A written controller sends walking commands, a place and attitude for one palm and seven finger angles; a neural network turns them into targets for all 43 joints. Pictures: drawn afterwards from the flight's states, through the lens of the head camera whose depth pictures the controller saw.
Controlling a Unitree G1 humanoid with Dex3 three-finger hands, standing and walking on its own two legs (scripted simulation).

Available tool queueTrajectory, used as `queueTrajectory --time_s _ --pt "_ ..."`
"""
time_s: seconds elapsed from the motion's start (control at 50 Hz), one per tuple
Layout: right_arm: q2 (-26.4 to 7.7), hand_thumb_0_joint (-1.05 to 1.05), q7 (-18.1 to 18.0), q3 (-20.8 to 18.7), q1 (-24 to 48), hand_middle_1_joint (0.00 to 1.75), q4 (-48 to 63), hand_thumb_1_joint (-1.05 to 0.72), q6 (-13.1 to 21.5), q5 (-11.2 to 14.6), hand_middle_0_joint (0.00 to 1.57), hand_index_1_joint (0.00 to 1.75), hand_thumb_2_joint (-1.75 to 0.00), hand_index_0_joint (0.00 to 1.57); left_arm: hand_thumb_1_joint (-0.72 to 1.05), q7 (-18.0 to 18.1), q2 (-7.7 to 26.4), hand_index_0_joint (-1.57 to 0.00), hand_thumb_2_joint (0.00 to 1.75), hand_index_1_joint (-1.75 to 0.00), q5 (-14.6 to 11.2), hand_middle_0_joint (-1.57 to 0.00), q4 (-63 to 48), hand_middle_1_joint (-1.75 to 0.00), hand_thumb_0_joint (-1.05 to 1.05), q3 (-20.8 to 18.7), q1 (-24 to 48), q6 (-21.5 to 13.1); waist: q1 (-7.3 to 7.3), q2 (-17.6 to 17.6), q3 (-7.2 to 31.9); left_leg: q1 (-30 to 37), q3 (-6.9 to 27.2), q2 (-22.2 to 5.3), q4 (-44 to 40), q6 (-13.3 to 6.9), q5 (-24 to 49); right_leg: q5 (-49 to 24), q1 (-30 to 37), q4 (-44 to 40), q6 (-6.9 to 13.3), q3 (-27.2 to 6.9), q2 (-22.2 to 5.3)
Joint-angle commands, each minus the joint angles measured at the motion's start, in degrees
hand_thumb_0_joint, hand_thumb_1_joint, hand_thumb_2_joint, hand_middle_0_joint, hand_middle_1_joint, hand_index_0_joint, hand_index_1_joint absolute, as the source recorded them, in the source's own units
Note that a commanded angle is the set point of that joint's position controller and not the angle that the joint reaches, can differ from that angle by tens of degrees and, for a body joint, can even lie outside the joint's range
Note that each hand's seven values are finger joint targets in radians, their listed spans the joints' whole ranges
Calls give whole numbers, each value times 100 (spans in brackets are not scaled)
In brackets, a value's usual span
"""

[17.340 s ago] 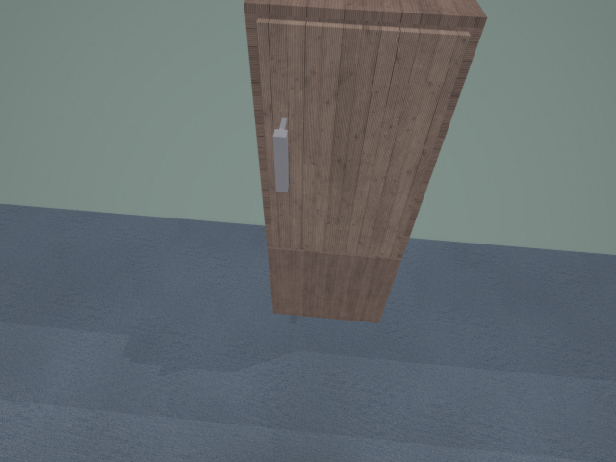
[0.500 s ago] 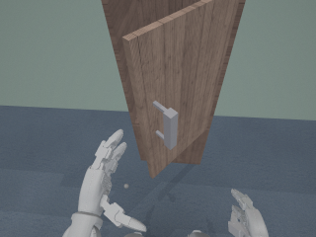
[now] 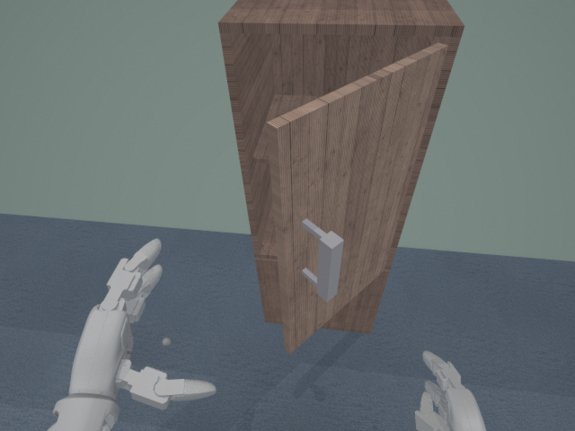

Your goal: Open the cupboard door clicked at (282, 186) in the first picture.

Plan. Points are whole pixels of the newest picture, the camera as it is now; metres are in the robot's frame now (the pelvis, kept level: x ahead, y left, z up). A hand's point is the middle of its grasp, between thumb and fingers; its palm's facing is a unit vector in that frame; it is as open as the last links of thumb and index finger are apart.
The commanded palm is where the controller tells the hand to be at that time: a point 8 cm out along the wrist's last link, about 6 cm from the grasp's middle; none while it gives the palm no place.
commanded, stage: draw the hand back to the body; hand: left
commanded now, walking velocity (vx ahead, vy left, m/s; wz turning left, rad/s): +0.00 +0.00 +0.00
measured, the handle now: (318, 260) +0.38 -0.01 +0.03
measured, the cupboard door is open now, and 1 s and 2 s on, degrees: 49 49 49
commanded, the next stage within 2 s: step back with the hand held close in 0.90 s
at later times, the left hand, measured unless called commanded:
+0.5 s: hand (59, 295) +0.20 +0.25 +0.18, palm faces +0.42 -0.80 -0.42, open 9.4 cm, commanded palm +0.15 +0.29 +0.20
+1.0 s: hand (60, 291) +0.20 +0.24 +0.19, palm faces +0.44 -0.79 -0.42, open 7.5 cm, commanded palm +0.16 +0.29 +0.21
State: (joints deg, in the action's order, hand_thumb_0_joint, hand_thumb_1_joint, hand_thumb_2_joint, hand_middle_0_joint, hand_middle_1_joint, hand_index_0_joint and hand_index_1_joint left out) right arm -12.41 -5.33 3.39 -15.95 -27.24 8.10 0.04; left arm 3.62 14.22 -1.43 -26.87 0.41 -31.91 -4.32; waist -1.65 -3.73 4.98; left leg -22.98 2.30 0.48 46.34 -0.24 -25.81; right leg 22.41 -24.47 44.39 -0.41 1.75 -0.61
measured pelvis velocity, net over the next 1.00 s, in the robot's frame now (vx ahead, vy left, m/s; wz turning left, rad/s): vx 0.02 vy -0.01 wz -0.02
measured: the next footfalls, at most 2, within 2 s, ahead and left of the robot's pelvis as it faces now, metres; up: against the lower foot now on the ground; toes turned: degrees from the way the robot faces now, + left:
none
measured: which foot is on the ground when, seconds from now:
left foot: down 0.00-1.00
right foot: down 0.00-1.00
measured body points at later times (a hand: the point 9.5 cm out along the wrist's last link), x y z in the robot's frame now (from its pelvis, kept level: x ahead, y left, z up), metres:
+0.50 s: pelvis +0.01 +0.00 +0.03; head +0.00 -0.02 +0.48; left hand +0.18 +0.29 +0.20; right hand +0.20 -0.22 -0.05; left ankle -0.02 +0.12 -0.71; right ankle +0.01 -0.13 -0.71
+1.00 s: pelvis +0.02 -0.01 +0.04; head +0.00 -0.03 +0.48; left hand +0.18 +0.28 +0.21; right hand +0.20 -0.23 -0.05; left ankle -0.02 +0.12 -0.71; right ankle +0.01 -0.13 -0.71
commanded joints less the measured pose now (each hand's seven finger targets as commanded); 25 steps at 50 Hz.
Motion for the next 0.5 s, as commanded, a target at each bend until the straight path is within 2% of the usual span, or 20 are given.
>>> queueTrajectory --time_s 0.0,0.06,0.14,0.16,0.18,0.26,0.3,0.34,0.42,0.44,0.48 --pt "-512 0 -96 -201 666 30 809 -90 300 -3 20 30 -90 20 2 261 573 -17 52 -30 122 -17 -1066 -30 0 -580 540 -320 28 390 -91 219 -72 -55 -1254 -52 1214 -762 530 -1142 115 89 42" --pt "-494 0 -151 -188 808 30 679 -90 328 -15 20 30 -90 20 13 363 808 -17 57 -30 124 -17 -1039 -30 0 -939 593 -354 -41 215 -90 449 -101 -55 -1503 -50 1218 -760 836 -1371 130 62 25" --pt "-495 0 -153 -180 906 30 499 -90 410 -34 20 30 -90 20 27 428 1052 -18 63 -30 114 -18 -1171 -30 0 -1342 520 -406 -120 71 114 754 -106 -63 -1734 -18 1782 -1281 1339 -1509 147 97 30" --pt "-476 0 -148 -186 924 30 468 -90 437 -39 20 30 -90 20 31 435 1019 -18 64 -30 102 -18 -1261 -30 0 -1352 505 -425 -116 16 153 867 -109 -80 -1807 -11 1939 -1409 1412 -1530 137 106 21" --pt "-482 0 -137 -186 922 30 401 -90 446 -40 20 30 -90 20 34 440 1027 -18 66 -30 91 -18 -1203 -30 0 -1424 488 -427 -121 -79 49 884 -105 -85 -1866 8 2042 -1459 1443 -1583 139 113 31" --pt "-507 0 -121 -226 1000 30 232 -90 487 -44 20 30 -90 20 48 456 1105 -19 72 -30 62 -19 -1003 -30 0 -1671 590 -436 -118 38 -245 1026 -152 -99 -2068 8 2083 -1539 1543 -1837 121 115 52" --pt "-526 0 -119 -260 1016 30 158 -90 462 -55 20 30 -90 20 55 460 1201 -19 75 -30 40 -19 -844 -30 0 -1906 593 -436 -150 276 -302 1078 -169 -105 -2157 -1 2151 -1634 1639 -1925 116 129 75" --pt "-544 0 -124 -294 1073 30 105 -90 444 -46 20 30 -90 20 62 466 1353 -19 78 -30 23 -19 -790 -30 0 -2147 672 -466 -185 222 -272 1183 -207 -97 -2225 -5 2234 -1727 1765 -2018 123 104 70" --pt "-533 0 -104 -328 1094 30 18 -90 406 -53 20 30 -90 20 76 463 1448 -19 84 -30 -10 -19 -841 -30 0 -2433 841 -508 -204 -54 -202 1392 -263 -97 -2329 12 2495 -1919 1905 -2108 111 79 60" --pt "-545 0 -107 -335 1114 30 -3 -90 407 -57 20 30 -90 20 80 480 1573 -20 86 -30 -20 -20 -837 -30 0 -2574 880 -519 -230 -108 -161 1422 -248 -85 -2362 14 2518 -1952 1983 -2154 125 74 59" --pt "-549 0 -106 -348 1133 30 -28 -90 403 -66 20 30 -90 20 87 492 1647 -20 88 -30 -43 -20 -852 -30 0 -2722 948 -537 -232 23 -162 1464 -253 -91 -2406 2 2580 -2030 2041 -2192 114 72 63"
